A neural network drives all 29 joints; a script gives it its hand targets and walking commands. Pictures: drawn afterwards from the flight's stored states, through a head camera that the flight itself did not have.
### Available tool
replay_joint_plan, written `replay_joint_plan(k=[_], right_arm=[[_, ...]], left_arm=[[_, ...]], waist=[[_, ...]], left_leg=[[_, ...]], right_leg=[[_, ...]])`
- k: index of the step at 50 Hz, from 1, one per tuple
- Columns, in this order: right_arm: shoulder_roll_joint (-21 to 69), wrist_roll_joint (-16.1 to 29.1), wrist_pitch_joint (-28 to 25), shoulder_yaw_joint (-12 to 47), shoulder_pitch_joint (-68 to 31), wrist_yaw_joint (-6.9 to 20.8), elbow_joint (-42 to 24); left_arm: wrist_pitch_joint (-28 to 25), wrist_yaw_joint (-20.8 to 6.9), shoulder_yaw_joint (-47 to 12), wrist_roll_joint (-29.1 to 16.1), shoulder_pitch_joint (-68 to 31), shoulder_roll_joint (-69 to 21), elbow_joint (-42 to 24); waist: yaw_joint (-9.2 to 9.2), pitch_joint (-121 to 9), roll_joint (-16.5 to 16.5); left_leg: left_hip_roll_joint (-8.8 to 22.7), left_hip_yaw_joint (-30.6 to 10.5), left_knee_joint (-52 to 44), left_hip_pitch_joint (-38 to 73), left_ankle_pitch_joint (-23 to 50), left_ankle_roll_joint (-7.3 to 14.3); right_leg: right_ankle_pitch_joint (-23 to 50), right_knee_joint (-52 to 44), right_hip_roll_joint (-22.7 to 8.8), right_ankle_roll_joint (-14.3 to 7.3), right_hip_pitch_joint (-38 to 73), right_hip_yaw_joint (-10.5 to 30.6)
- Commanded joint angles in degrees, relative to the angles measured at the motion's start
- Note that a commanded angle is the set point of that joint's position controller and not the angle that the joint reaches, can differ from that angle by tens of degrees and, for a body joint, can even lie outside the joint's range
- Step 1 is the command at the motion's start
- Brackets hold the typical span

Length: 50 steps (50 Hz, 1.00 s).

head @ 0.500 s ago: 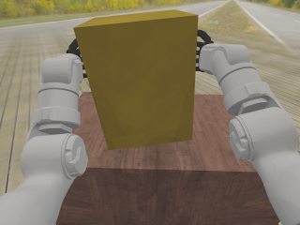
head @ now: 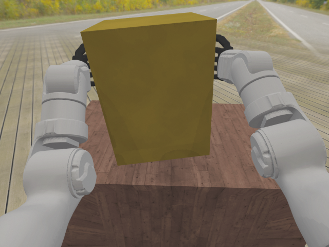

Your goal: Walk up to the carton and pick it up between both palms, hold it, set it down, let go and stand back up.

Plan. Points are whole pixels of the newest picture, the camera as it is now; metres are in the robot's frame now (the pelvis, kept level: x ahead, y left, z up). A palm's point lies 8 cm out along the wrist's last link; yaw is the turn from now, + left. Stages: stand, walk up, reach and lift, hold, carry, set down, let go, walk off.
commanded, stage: hold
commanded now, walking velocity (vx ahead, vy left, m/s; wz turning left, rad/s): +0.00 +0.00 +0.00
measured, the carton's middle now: (155, 86) +0.40 -0.01 +0.29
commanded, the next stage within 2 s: none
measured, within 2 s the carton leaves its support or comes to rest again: neither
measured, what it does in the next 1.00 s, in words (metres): stands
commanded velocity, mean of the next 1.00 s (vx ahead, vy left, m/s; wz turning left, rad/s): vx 0.00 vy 0.00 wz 0.00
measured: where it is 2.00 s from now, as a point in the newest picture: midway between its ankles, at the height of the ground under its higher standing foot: outside the picture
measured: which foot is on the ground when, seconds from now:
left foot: down 0.00-1.00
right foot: down 0.00-1.00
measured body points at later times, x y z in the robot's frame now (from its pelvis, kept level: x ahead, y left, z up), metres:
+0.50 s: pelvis +0.00 +0.00 +0.00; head -0.10 +0.01 +0.44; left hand +0.39 +0.15 +0.34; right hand +0.38 -0.16 +0.36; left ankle +0.00 +0.13 -0.75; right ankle +0.01 -0.12 -0.75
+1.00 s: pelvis +0.00 +0.00 +0.00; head -0.10 +0.02 +0.44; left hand +0.39 +0.16 +0.34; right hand +0.38 -0.16 +0.35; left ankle +0.00 +0.13 -0.75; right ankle +0.01 -0.12 -0.75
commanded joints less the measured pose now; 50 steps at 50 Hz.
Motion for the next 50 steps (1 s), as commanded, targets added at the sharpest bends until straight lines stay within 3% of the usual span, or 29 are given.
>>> replay_joint_plan(k=[1, 17, 29, 38, 50], right_arm=[[37.12, 10.98, -1.08, 2.06, -40.70, 8.79, -18.83], [36.48, 10.71, -1.27, 1.09, -41.27, 9.14, -16.46], [36.94, 11.14, -1.66, 2.12, -41.02, 8.71, -18.15], [36.66, 11.28, -1.31, 2.03, -40.34, 8.45, -18.98], [36.19, 11.13, -0.98, 1.86, -40.27, 9.05, -18.24]], left_arm=[[-5.53, -8.18, -13.30, -11.75, -48.39, -33.64, -9.94], [-5.99, -8.40, -11.94, -11.14, -48.87, -32.77, -7.35], [-6.11, -8.44, -11.65, -11.27, -47.79, -32.28, -8.42], [-5.52, -8.25, -13.30, -11.86, -47.90, -33.09, -10.18], [-5.26, -7.98, -13.65, -11.89, -48.05, -33.99, -10.10]], waist=[[-0.32, -15.63, 2.07], [-0.15, -14.75, 1.81], [0.11, -16.18, 0.67], [-0.75, -16.15, 2.12], [-0.30, -15.64, 3.06]], left_leg=[[-2.58, 2.21, -2.93, -0.31, 10.64, -2.45], [-2.41, 2.30, -3.29, -1.25, 9.45, -2.32], [-2.88, 2.49, -2.62, -0.27, 11.51, -2.11], [-2.71, 2.44, -2.47, 0.73, 12.04, -2.51], [-2.13, 1.98, -3.29, -0.04, 10.55, -2.71]], right_leg=[[9.50, 0.67, 1.36, 0.94, 10.11, 0.66], [8.05, 0.52, 1.33, 0.94, 9.72, 0.58], [11.26, 0.69, 1.15, 1.39, 10.73, 0.80], [10.97, 0.59, 1.36, 1.11, 10.32, 0.64], [8.37, 0.55, 1.64, 0.74, 9.87, 0.43]])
